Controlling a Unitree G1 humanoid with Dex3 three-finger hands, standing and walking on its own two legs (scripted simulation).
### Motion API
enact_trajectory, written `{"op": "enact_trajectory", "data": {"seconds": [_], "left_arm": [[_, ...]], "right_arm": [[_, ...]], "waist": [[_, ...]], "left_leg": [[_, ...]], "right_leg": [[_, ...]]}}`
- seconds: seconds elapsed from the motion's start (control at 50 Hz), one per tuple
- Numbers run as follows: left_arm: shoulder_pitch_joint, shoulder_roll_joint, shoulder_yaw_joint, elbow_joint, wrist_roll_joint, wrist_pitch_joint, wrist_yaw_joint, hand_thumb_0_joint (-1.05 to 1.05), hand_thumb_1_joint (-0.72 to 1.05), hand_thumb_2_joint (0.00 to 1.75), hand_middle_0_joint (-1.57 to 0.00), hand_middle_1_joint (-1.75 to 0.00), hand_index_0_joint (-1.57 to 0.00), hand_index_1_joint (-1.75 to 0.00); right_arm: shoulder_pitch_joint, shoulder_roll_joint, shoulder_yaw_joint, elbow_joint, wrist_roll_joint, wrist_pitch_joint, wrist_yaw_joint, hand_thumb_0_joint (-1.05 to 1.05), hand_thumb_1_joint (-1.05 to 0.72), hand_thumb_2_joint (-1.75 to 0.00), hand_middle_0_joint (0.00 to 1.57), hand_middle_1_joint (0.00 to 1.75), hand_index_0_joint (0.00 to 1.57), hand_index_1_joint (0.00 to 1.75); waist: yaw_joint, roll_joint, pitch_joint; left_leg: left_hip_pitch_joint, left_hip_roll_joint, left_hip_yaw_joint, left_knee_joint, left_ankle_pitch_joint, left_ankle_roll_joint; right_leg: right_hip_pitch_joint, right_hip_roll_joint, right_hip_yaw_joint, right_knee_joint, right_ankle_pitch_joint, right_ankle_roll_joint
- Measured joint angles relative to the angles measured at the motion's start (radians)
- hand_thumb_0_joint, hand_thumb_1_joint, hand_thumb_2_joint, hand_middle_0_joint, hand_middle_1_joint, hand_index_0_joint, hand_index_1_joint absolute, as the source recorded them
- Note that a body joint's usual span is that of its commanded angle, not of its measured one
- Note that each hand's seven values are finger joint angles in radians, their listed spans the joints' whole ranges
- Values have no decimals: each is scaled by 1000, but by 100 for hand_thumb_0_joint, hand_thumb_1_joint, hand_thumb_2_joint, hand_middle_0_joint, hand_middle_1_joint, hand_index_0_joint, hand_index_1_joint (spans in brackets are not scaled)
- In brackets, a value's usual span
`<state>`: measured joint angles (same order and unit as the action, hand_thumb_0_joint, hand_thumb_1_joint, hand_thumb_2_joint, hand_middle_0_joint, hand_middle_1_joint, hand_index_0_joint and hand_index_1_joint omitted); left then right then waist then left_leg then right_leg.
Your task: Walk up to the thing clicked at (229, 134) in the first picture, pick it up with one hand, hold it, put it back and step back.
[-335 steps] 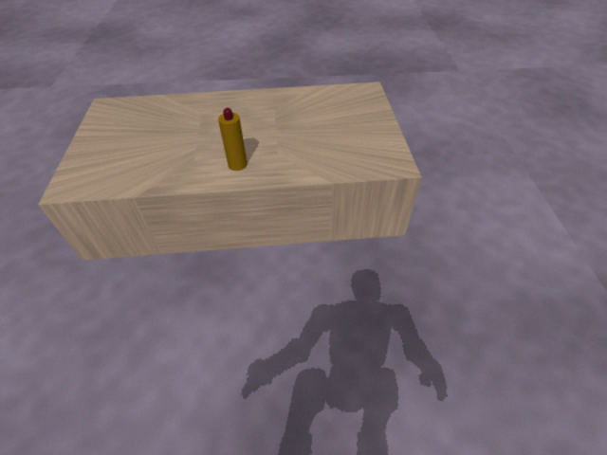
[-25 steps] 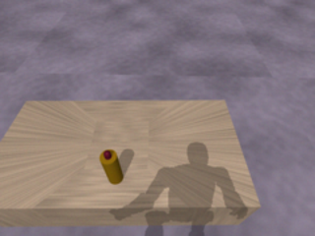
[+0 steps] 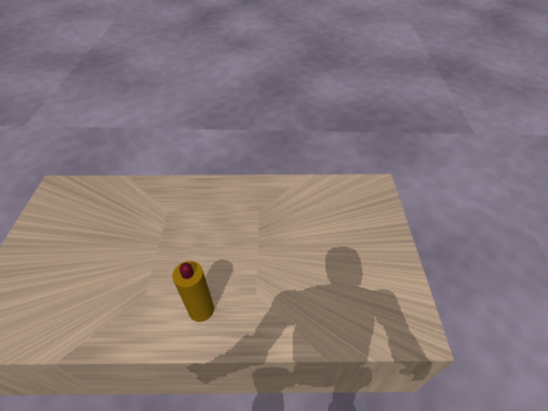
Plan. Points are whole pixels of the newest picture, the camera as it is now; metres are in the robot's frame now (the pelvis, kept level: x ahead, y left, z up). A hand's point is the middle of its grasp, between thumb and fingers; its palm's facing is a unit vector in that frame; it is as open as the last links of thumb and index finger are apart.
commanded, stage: go down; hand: left
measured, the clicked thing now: (193, 290) +0.48 +0.23 -0.33
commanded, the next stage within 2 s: none
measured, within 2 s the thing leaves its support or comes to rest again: neither
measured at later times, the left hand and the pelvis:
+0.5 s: hand out of the picture +0.15 +0.27 -0.15, palm faces +0.03 -0.94 -0.35, open 15.0 cm; pelvis +0.00 +0.00 -0.01, yaw +1 degrees
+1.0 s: hand out of the picture +0.15 +0.28 -0.15, palm faces +0.04 -0.94 -0.33, open 17.3 cm; pelvis +0.01 +0.00 -0.04, yaw +2 degrees
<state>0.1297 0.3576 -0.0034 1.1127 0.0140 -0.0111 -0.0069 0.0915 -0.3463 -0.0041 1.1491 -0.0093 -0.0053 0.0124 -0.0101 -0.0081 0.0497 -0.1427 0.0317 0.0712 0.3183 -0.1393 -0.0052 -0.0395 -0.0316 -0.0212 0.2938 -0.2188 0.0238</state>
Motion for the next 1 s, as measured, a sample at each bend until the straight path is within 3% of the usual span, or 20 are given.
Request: {"op": "enact_trajectory", "data": {"seconds": [0.1, 0.18, 0.26, 0.34, 0.5, 0.64, 0.78, 1.0], "left_arm": [[1, -2, 0, 0, 1, 0, -1, 1, 90, 90, -20, -30, -20, -30], [-56, -30, 49, -58, -17, -22, 14, 1, 83, 83, -15, -24, -15, -24], [-172, -24, 124, -39, 37, -8, -11, 1, 66, 66, -10, -15, -10, -15], [-166, -14, 168, -128, 69, 49, -26, 1, 43, 45, -7, -10, -7, -9], [-70, -7, 168, -294, 59, 217, -46, 0, -4, 19, -6, -6, -6, -5], [-19, -12, 173, -409, 54, 263, -70, 0, -32, 11, -7, -6, -6, -6], [27, -3, 180, -513, 58, 306, -91, 0, -45, 8, -8, -7, -7, -7], [102, 18, 191, -667, 40, 381, -122, 0, -51, 7, -8, -7, -7, -7]], "right_arm": [[2, -1, 1, -2, 0, -2, -1, 1, -90, -90, 20, 30, 21, 30], [77, 11, -1, -185, 51, -27, -34, 1, -95, -91, 20, 30, 20, 30], [106, 58, -13, -285, 43, -35, -41, 1, -98, -92, 20, 30, 20, 30], [143, 97, -18, -351, 40, -35, -41, 1, -98, -91, 20, 30, 21, 30], [173, 105, -8, -437, 48, -44, -53, 1, -93, -90, 20, 30, 21, 30], [153, 91, -7, -470, 42, -78, -73, 1, -89, -89, 20, 30, 21, 30], [134, 87, -4, -486, 34, -97, -97, 1, -87, -88, 20, 30, 21, 30], [140, 97, 4, -517, 26, -119, -125, 1, -86, -88, 20, 30, 21, 30]], "waist": [[0, 0, -1], [-2, 10, 8], [-5, 2, 6], [-15, -3, -15], [-28, 12, -53], [-18, 13, -66], [-16, 10, -90], [-22, 21, -134]], "left_leg": [[3, -1, 1, -2, -1, 0], [-94, -3, -20, 70, -18, 5], [-196, 3, -27, 139, -34, 3], [-231, 7, -23, 169, -50, 1], [-259, 5, -20, 218, -88, 6], [-315, 3, -30, 297, -131, 7], [-367, 7, -41, 371, -173, 5], [-452, 16, -56, 477, -229, 4]], "right_leg": [[3, -1, 0, -3, 0, 1], [-89, -4, -18, 77, -29, -2], [-193, -1, -21, 158, -54, -6], [-231, 2, -15, 188, -68, -8], [-253, -3, -12, 225, -99, -2], [-302, -7, -19, 298, -143, 1], [-343, -4, -28, 359, -182, 0], [-414, 2, -37, 447, -234, 0]]}}
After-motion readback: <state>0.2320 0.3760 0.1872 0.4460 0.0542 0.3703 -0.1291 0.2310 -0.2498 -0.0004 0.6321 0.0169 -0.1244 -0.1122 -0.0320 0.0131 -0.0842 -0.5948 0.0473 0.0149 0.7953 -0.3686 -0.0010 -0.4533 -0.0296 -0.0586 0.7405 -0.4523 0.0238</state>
